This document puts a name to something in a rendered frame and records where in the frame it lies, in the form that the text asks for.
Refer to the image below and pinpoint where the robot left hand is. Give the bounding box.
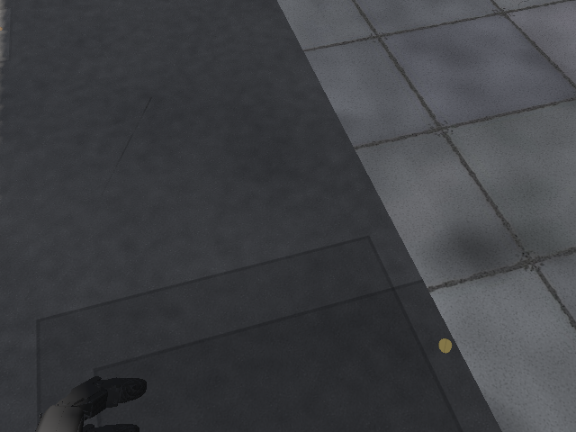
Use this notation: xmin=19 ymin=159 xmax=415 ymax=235
xmin=35 ymin=376 xmax=147 ymax=432

